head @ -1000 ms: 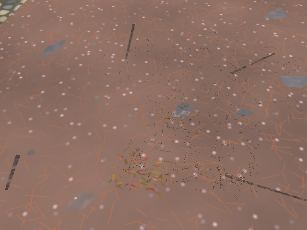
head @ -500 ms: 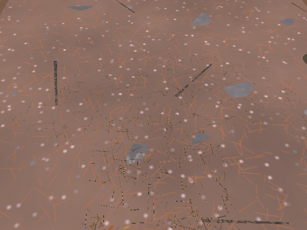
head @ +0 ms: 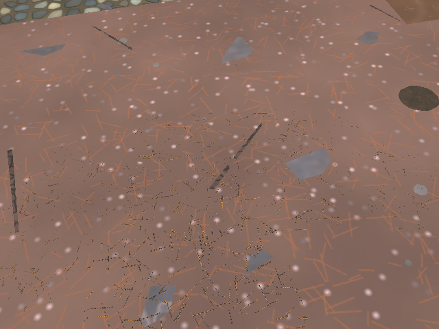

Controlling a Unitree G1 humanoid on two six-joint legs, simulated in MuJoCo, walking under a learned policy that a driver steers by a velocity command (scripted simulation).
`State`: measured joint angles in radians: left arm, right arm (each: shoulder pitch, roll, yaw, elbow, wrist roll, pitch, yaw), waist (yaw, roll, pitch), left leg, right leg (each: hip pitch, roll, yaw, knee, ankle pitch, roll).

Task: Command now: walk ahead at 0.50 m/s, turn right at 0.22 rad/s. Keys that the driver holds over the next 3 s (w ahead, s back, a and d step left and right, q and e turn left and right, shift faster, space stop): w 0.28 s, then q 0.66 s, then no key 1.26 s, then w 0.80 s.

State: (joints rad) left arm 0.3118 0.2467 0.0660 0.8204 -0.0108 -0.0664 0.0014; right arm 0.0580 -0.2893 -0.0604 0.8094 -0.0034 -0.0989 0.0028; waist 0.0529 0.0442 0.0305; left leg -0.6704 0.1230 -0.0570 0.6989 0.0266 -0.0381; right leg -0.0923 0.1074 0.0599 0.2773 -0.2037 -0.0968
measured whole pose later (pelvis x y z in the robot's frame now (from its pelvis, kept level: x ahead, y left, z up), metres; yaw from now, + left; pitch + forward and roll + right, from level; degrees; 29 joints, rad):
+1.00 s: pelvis +0.37 +0.04 -0.01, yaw +19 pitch +2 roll -1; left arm 0.12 0.27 0.07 0.78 0.01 0.00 0.04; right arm 0.18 -0.30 -0.07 0.73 0.01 0.06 -0.01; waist 0.01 0.01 0.05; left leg -0.43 0.05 0.01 0.79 -0.36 -0.04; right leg -0.32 -0.07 -0.14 0.43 -0.14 0.00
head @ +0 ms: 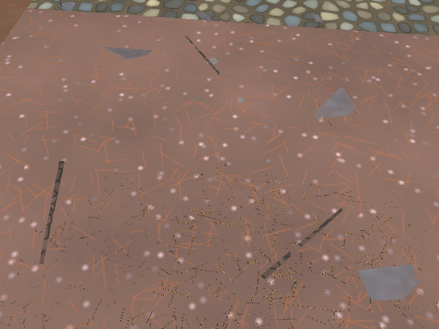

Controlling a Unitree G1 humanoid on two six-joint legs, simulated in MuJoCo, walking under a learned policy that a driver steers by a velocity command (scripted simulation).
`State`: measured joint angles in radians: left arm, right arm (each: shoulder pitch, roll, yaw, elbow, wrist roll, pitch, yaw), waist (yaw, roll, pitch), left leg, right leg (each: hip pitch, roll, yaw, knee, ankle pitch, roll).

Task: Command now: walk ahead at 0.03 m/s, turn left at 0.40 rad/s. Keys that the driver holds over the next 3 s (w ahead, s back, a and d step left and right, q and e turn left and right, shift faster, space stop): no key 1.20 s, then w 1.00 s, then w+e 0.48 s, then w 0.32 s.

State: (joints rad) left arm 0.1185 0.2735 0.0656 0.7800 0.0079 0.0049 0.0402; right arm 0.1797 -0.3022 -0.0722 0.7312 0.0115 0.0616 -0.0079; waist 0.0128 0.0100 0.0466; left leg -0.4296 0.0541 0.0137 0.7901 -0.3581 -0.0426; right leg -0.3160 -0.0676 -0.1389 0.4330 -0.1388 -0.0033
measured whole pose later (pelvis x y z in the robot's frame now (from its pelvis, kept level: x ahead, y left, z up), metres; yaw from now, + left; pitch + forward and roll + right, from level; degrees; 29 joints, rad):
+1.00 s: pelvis +0.01 +0.01 +0.00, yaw +4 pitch -2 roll +0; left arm 0.17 0.23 0.03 1.06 0.01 0.00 0.04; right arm 0.18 -0.23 -0.04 1.01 -0.01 0.01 -0.03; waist 0.00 0.00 0.04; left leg -0.20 -0.02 0.00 0.48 -0.25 0.02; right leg -0.18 -0.02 0.00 0.47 -0.26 0.02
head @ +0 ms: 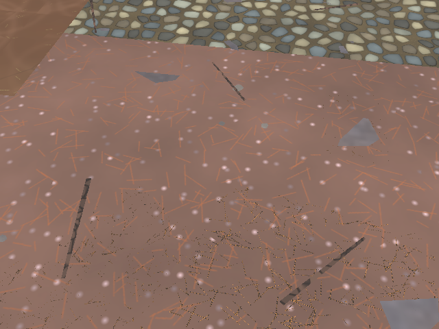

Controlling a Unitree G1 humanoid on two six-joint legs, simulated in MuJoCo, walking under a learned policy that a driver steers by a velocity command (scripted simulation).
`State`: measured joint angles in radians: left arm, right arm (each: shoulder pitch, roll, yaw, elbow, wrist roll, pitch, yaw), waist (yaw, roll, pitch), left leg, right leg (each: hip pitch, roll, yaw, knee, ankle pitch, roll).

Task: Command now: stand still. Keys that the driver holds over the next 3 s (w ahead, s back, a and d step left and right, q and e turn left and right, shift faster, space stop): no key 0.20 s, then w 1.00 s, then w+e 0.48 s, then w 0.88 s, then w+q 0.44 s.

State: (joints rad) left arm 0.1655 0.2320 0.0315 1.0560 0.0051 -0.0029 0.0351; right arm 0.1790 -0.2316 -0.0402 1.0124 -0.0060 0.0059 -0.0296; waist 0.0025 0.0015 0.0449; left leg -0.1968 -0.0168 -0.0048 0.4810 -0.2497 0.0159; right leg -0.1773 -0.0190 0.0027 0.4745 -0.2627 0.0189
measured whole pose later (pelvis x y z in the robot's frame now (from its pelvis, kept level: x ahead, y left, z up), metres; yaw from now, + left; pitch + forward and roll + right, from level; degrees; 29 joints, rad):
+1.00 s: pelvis +0.30 +0.01 -0.01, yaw -1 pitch +1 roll +1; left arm 0.39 0.23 0.04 1.05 -0.03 -0.10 0.00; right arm 0.04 -0.25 -0.05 0.91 0.01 -0.09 0.04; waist 0.03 -0.01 0.05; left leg -0.41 -0.03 0.07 0.54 -0.15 0.07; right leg -0.25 -0.02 0.05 1.17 -0.42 -0.04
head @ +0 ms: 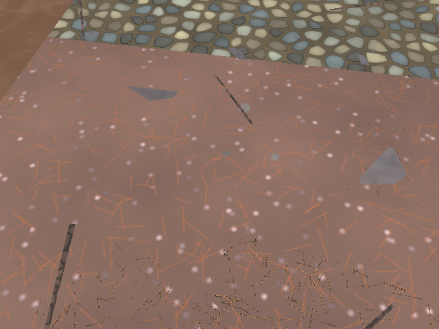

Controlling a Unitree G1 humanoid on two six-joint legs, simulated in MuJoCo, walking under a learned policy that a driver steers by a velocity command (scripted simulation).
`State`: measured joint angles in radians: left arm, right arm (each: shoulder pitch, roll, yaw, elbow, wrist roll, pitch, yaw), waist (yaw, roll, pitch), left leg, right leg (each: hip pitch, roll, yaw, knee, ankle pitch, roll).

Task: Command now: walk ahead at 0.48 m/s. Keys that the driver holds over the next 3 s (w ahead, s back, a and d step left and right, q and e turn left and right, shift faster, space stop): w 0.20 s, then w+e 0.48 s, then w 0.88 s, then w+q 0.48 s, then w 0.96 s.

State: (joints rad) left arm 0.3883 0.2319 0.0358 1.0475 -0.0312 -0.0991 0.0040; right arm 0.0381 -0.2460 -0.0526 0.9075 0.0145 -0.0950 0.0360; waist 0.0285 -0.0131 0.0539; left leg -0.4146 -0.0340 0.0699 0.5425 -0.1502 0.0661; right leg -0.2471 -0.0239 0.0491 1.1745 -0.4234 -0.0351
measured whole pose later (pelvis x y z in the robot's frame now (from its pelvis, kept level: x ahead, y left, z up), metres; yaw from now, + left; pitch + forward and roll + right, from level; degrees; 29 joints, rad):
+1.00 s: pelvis +0.61 -0.07 +0.00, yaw -17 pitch +3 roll +0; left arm 0.37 0.28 0.06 0.88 -0.01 -0.06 0.01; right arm 0.06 -0.27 -0.05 0.80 0.00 -0.14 0.03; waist 0.05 -0.02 0.01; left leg -0.45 -0.03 0.02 0.53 -0.13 0.04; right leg -0.16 0.07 0.14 0.84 -0.50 -0.05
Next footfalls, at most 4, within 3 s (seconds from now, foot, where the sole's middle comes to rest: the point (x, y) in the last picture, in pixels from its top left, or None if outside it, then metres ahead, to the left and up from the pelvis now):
0.44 right None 0.44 -0.15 -0.76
0.94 left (238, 235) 0.76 -0.01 -0.76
1.48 right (325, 185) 0.98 -0.33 -0.76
2.02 left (273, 117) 1.32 -0.16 -0.76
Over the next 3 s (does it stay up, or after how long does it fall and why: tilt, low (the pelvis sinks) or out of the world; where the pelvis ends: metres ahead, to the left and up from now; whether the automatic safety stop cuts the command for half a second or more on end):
stays up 1.69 -0.28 0.02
